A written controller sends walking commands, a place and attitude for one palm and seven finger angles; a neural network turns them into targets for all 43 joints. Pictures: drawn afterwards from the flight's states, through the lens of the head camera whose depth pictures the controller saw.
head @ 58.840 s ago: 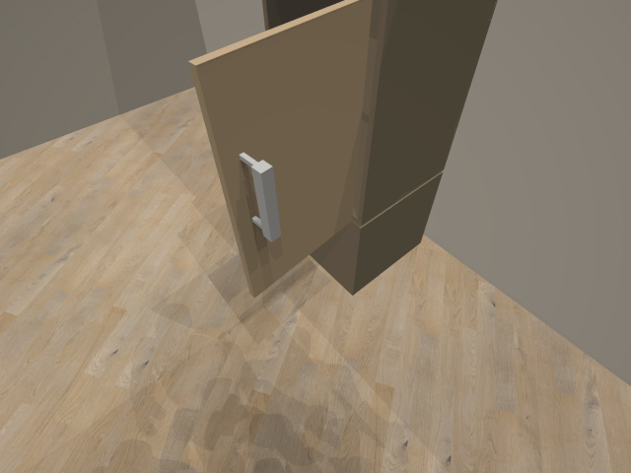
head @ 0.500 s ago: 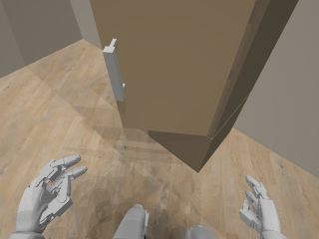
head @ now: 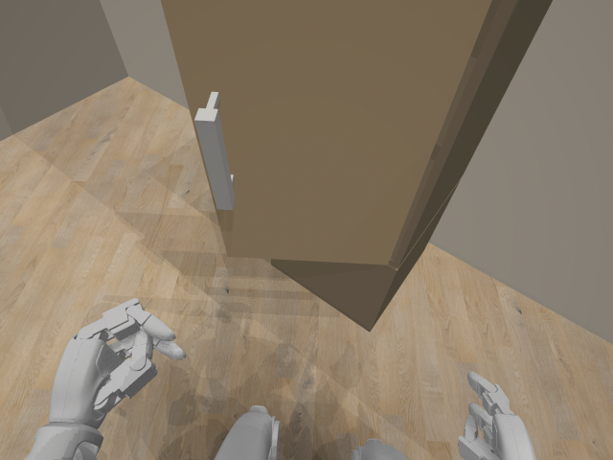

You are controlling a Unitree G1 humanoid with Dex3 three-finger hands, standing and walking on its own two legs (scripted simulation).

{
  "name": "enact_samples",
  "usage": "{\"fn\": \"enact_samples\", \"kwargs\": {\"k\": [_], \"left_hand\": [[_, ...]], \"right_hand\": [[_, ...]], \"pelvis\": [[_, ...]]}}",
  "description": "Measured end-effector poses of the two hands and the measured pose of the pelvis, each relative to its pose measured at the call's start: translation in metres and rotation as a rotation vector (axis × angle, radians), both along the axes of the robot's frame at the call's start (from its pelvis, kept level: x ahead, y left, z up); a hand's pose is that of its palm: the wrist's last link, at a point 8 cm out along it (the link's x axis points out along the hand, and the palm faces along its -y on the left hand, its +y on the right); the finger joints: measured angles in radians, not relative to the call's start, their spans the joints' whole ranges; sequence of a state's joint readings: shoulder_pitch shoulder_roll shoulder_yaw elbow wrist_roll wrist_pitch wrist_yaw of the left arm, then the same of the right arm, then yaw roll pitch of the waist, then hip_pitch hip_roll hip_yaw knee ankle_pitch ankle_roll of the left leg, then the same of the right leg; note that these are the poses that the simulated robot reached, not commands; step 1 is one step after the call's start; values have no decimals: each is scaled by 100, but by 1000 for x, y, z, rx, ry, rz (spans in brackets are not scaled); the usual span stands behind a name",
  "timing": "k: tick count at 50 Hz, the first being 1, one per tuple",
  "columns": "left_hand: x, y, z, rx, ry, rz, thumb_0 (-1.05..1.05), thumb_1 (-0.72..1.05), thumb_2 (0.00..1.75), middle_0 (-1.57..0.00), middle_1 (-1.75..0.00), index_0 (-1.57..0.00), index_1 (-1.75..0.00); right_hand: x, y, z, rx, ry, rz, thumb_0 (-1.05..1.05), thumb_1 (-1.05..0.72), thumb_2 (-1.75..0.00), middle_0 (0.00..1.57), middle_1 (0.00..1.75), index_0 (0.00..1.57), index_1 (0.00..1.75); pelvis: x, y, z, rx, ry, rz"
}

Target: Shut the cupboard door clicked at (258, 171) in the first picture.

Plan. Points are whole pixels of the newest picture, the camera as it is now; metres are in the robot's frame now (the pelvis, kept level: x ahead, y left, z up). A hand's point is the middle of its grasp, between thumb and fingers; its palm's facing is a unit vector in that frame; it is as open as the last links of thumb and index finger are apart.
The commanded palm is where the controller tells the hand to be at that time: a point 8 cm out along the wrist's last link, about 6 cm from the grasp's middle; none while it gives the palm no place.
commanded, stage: raise the hand and make a fist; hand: left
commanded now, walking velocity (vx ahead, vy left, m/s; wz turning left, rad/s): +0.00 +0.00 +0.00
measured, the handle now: (220, 154) +0.52 +0.17 +0.08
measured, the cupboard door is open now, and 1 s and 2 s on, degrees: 34 34 34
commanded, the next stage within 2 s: bring the fist close to the handle in 0.92 s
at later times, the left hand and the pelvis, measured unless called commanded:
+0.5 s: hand (152, 350) +0.22 +0.18 +0.09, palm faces +0.02 -1.00 -0.04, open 3.1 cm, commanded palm +0.20 +0.23 +0.09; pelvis +0.00 -0.01 +0.02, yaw +1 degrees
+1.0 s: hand (169, 339) +0.23 +0.17 +0.09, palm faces +0.02 -1.00 -0.04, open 3.1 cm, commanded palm +0.21 +0.22 +0.09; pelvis +0.01 -0.02 +0.02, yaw +0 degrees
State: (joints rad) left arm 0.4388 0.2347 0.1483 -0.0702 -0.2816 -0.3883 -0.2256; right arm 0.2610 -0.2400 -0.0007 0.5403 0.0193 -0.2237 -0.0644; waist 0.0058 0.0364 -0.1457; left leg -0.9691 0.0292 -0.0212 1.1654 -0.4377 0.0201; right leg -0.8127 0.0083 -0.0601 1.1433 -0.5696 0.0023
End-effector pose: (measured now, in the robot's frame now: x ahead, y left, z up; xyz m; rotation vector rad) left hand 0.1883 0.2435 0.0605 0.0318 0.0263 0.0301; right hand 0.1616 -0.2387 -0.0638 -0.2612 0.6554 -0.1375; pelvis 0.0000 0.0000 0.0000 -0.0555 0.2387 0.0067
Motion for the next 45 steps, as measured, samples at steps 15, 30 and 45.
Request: {"fn": "enact_samples", "kwargs": {"k": [15, 30, 45], "left_hand": [[2, -1, 21, 8, -19, 8, 1, 90, 90, -121, -141, -122, -140], [13, -12, 33, 7, -25, -10, 1, 90, 90, -130, -150, -130, -149], [20, -22, 30, 4, -27, -9, 1, 90, 90, -130, -150, -130, -150]], "right_hand": [[27, 26, 21, 55, -75, 79, 1, -90, -90, 20, 30, 20, 30], [5, -2, 18, 41, -18, 29, 1, -90, -90, 20, 30, 20, 30], [10, -13, 12, 46, -9, 10, 1, -91, -90, 20, 30, 20, 30]], "pelvis": [[2, -1, 11, -2, -37, 13], [4, -13, 19, 12, -59, 9], [9, -19, 17, 25, -48, 1]]}}
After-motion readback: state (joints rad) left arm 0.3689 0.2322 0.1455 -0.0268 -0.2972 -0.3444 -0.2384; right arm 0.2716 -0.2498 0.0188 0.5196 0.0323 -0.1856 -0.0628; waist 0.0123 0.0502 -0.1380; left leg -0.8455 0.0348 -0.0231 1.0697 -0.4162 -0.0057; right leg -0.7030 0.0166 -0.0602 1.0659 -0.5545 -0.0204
